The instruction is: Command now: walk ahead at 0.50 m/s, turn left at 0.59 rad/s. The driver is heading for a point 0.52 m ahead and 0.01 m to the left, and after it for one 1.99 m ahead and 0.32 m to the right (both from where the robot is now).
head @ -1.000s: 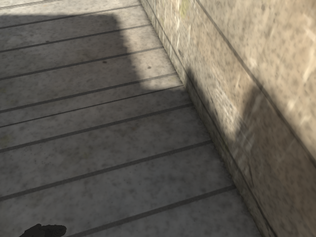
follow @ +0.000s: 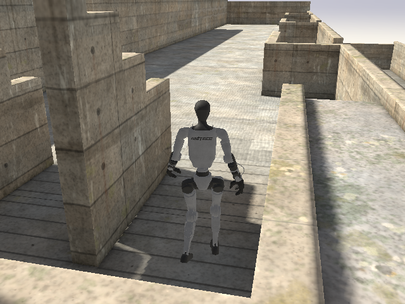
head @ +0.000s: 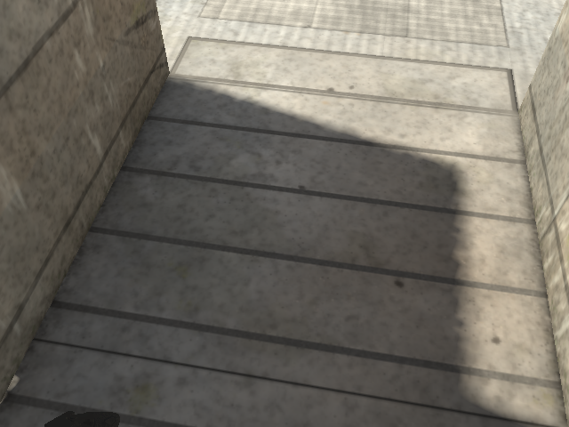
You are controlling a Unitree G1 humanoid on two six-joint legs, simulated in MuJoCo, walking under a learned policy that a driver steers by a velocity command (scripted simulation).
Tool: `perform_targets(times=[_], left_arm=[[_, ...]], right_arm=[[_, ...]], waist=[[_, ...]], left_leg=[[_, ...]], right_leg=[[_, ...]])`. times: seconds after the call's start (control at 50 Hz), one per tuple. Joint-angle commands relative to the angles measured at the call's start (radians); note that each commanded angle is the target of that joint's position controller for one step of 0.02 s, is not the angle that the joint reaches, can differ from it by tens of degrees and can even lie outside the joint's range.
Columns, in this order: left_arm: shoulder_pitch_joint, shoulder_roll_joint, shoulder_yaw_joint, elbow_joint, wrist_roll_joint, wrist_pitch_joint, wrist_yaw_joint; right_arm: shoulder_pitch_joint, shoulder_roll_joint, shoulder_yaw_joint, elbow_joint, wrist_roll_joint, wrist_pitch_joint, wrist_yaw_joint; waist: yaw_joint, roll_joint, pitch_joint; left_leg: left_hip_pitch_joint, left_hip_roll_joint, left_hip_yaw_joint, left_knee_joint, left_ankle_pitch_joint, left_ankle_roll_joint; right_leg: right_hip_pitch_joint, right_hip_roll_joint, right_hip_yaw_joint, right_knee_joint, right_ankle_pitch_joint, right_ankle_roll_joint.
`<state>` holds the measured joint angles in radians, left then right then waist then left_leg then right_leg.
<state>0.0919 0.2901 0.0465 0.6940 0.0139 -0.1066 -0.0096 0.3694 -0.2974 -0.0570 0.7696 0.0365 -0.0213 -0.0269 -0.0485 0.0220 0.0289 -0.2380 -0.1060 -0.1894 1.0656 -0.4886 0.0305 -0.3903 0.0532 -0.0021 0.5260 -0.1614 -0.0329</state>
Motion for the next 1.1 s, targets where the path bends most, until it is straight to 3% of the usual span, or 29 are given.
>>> perform_targets(times=[0.02,0.04,0.1,0.16,0.24,0.32,0.34,0.38,0.4,0.42,0.44,0.46,0.48,0.5,0.52,0.54,0.6,0.66,0.76,0.86,0.92,0.96,0.98,1.0,1.02,1.04,1.06,1.08,1.1], left_arm=[[0.141,0.101,0.038,-0.008,-0.001,0.017,0.015],[0.135,0.09,0.032,0.0,0.008,0.015,0.017],[0.153,0.088,0.04,0.036,-0.004,0.003,0.015],[0.19,0.121,0.05,0.079,-0.009,-0.001,0.016],[0.217,0.128,0.042,0.123,-0.017,0.004,0.006],[0.295,0.167,0.037,0.184,-0.042,0.018,-0.001],[0.302,0.182,0.037,0.198,-0.037,0.022,-0.002],[0.293,0.202,0.039,0.211,-0.05,0.026,-0.002],[0.278,0.198,0.032,0.218,-0.045,0.031,0.0],[0.27,0.185,0.02,0.212,-0.027,0.03,0.007],[0.35,0.083,-0.016,0.16,0.006,0.018,0.003],[0.388,0.064,-0.028,0.179,-0.011,-0.005,-0.005],[0.292,0.169,0.002,0.156,-0.052,-0.018,-0.006],[0.205,0.159,0.001,0.127,-0.063,-0.02,-0.003],[0.18,0.144,-0.004,0.129,-0.048,-0.016,0.0],[0.198,0.127,-0.002,0.141,-0.034,-0.005,0.001],[0.253,0.071,-0.01,0.157,-0.038,0.027,-0.009],[0.168,0.089,0.002,0.114,-0.044,0.038,-0.009],[0.019,0.07,0.004,0.056,-0.023,0.032,-0.043],[-0.112,0.043,-0.01,-0.027,-0.03,0.029,-0.08],[-0.079,0.085,0.005,-0.059,-0.026,0.035,-0.093],[0.166,0.16,0.05,-0.008,-0.032,0.041,-0.082],[0.324,0.232,0.085,0.028,-0.036,0.045,-0.062],[0.312,0.337,0.104,0.02,-0.043,0.05,-0.047],[0.328,0.272,0.088,-0.015,-0.035,0.042,-0.04],[0.323,0.21,0.073,-0.001,-0.025,0.038,-0.033],[0.259,0.186,0.066,-0.007,-0.028,0.035,-0.029],[0.183,0.166,0.056,-0.028,-0.029,0.033,-0.027],[0.142,0.146,0.049,-0.045,-0.018,0.031,-0.023]], right_arm=[[-0.063,-0.141,-0.034,-0.096,-0.006,-0.03,0.001],[-0.067,-0.124,-0.035,-0.099,0.0,-0.03,0.007],[-0.086,-0.062,-0.02,-0.12,0.01,-0.023,0.01],[-0.161,-0.031,-0.004,-0.163,-0.003,-0.023,0.016],[-0.264,-0.007,0.013,-0.192,-0.004,-0.033,0.035],[-0.381,-0.025,0.014,-0.232,-0.007,-0.031,0.05],[-0.389,-0.038,0.011,-0.238,-0.014,-0.029,0.058],[-0.331,-0.079,-0.007,-0.232,-0.031,-0.023,0.062],[-0.188,-0.107,-0.027,-0.188,-0.031,-0.021,0.059],[-0.007,-0.168,-0.057,-0.131,-0.032,-0.018,0.044],[0.117,-0.299,-0.086,-0.11,-0.053,-0.009,0.029],[0.111,-0.264,-0.072,-0.112,-0.05,-0.014,0.034],[0.045,-0.177,-0.042,-0.116,-0.054,-0.028,0.042],[-0.005,-0.144,-0.032,-0.097,-0.044,-0.034,0.043],[-0.06,-0.107,-0.018,-0.093,-0.046,-0.041,0.042],[-0.103,-0.082,-0.009,-0.093,-0.05,-0.049,0.04],[-0.118,-0.082,-0.005,-0.054,-0.049,-0.074,0.035],[-0.112,-0.106,-0.007,-0.018,-0.062,-0.083,0.022],[-0.069,-0.126,0.001,0.031,-0.06,-0.082,0.0],[0.007,-0.161,-0.006,0.085,-0.046,-0.055,-0.002],[-0.011,-0.194,-0.015,0.081,-0.047,-0.03,-0.01],[-0.033,-0.206,-0.021,0.068,-0.047,-0.008,-0.024],[-0.022,-0.195,-0.015,0.05,-0.048,-0.012,-0.029],[0.129,-0.029,0.032,0.013,-0.082,-0.048,-0.001],[0.044,-0.094,0.027,-0.01,-0.04,-0.101,0.019],[-0.113,-0.171,0.002,-0.056,0.01,-0.131,0.032],[-0.161,-0.157,0.008,-0.078,0.008,-0.144,0.03],[-0.158,-0.157,0.002,-0.066,-0.023,-0.139,0.021],[-0.135,-0.169,-0.007,-0.062,-0.043,-0.126,0.018]], waist=[[0.107,-0.076,-0.032],[0.088,-0.103,-0.014],[0.077,-0.111,0.012],[0.086,-0.079,0.034],[0.103,-0.068,0.05],[0.134,-0.081,0.078],[0.124,-0.086,0.077],[0.064,-0.118,0.028],[-0.019,-0.124,-0.041],[-0.107,-0.104,-0.134],[-0.083,0.141,-0.328],[-0.058,0.225,-0.486],[-0.066,0.127,-0.323],[-0.042,0.084,-0.168],[-0.016,0.02,-0.095],[0.02,0.038,-0.065],[0.067,0.055,-0.034],[0.07,0.054,0.042],[0.02,0.036,0.072],[-0.03,0.029,0.1],[0.018,0.067,0.038],[0.143,0.086,-0.1],[0.216,-0.005,-0.19],[0.082,-0.29,-0.298],[0.145,-0.211,-0.445],[0.194,-0.124,-0.302],[0.153,-0.053,-0.186],[0.095,0.0,-0.113],[0.058,-0.02,-0.095]], left_leg=[[-0.45,0.144,0.034,0.173,0.132,-0.038],[-0.412,0.169,0.041,0.142,0.17,-0.038],[-0.424,0.201,0.071,0.06,0.19,-0.032],[-0.48,0.218,0.08,-0.068,0.281,-0.036],[-0.415,0.203,0.14,-0.298,0.482,-0.021],[-0.33,0.174,0.204,-0.439,0.5,0.002],[-0.314,0.162,0.208,-0.468,0.472,0.011],[-0.195,0.124,0.22,-0.523,0.393,0.037],[-0.017,0.093,0.251,-0.544,0.401,0.06],[0.242,0.11,0.218,-0.517,0.44,0.093],[0.665,0.376,-0.202,-0.535,0.372,0.224],[0.698,0.53,-0.611,-0.757,0.26,0.338],[0.576,0.494,-0.498,-0.793,0.212,0.286],[0.435,0.451,-0.312,-0.797,0.283,0.238],[0.304,0.408,-0.192,-0.822,0.344,0.212],[0.22,0.366,-0.103,-0.859,0.383,0.191],[0.108,0.344,0.03,-0.937,0.456,0.187],[0.055,0.331,0.137,-0.986,0.447,0.166],[0.11,0.307,0.285,-1.005,0.478,0.122],[0.334,0.379,0.334,-0.914,0.595,0.106],[0.388,0.4,0.365,-0.728,1.063,0.079],[0.331,0.37,0.392,-0.404,1.275,0.044],[0.127,0.324,0.391,-0.125,1.059,0.01],[-0.331,0.133,0.338,0.243,0.066,-0.051],[-0.507,0.038,0.108,0.421,-0.12,-0.054],[-0.599,0.11,0.064,0.397,-0.023,-0.025],[-0.584,0.152,0.078,0.297,0.069,-0.011],[-0.513,0.184,0.087,0.21,0.119,-0.02],[-0.42,0.204,0.082,0.152,0.144,-0.031]], right_leg=[[0.411,-0.337,0.41,-0.27,-0.119,-0.147],[0.359,-0.305,0.335,-0.297,-0.06,-0.133],[0.324,-0.299,0.228,-0.354,0.033,-0.146],[0.326,-0.311,0.148,-0.39,0.132,-0.171],[0.317,-0.268,0.014,-0.393,0.27,-0.149],[0.376,-0.298,-0.02,-0.393,0.302,-0.138],[0.411,-0.301,-0.031,-0.37,0.346,-0.127],[0.459,-0.318,-0.039,-0.273,0.564,-0.106],[0.434,-0.294,-0.076,-0.137,0.691,-0.086],[0.296,-0.246,-0.108,0.086,0.642,-0.049],[-0.084,-0.12,-0.115,0.502,0.163,0.009],[-0.22,-0.02,0.045,0.734,-0.423,0.029],[-0.313,-0.081,0.11,0.792,-0.411,0.012],[-0.351,-0.125,0.077,0.776,-0.338,0.0],[-0.328,-0.166,0.07,0.718,-0.245,0.001],[-0.274,-0.198,0.085,0.667,-0.159,0.007],[-0.222,-0.203,0.103,0.663,-0.076,0.031],[-0.296,-0.178,0.123,0.552,0.058,0.06],[-0.268,-0.138,0.048,0.248,0.323,0.06],[-0.346,-0.125,0.001,0.094,0.247,0.011],[-0.233,-0.057,-0.084,0.089,0.06,-0.041],[0.056,0.019,-0.112,0.073,0.007,-0.091],[0.351,-0.026,0.018,0.016,0.036,-0.143],[0.735,-0.286,0.518,0.033,-0.005,-0.321],[0.845,-0.408,0.918,-0.192,-0.146,-0.433],[0.774,-0.367,0.745,-0.222,-0.098,-0.36],[0.613,-0.321,0.605,-0.219,0.014,-0.316],[0.439,-0.284,0.499,-0.228,0.172,-0.289],[0.33,-0.253,0.433,-0.243,0.282,-0.283]])
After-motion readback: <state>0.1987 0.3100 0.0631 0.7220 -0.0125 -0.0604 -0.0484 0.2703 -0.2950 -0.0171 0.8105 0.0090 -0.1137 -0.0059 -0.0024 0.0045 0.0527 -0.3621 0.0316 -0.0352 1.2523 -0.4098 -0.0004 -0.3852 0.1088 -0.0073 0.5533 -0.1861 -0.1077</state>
